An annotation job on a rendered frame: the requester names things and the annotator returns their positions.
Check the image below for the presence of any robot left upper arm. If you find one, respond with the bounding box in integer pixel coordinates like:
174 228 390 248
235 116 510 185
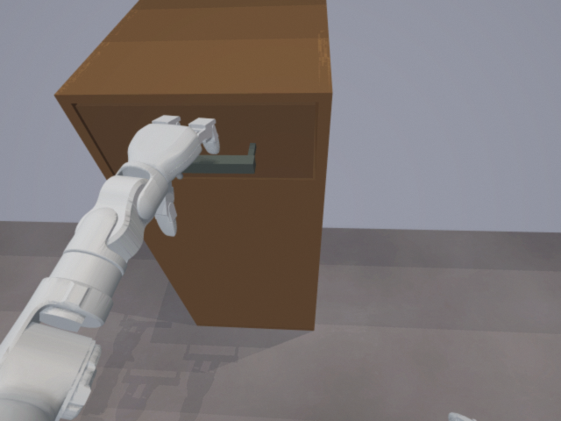
0 322 102 421

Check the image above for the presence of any handle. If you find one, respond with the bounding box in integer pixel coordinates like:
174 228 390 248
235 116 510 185
182 143 256 174

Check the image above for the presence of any robot left forearm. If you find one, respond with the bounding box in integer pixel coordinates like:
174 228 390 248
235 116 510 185
0 161 168 369

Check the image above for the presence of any cabinet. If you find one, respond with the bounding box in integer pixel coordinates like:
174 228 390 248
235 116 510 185
54 0 332 331

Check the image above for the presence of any robot left hand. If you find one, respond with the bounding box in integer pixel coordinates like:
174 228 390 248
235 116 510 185
128 115 220 237

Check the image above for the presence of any drawer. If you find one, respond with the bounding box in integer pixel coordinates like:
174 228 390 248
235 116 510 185
75 102 316 178

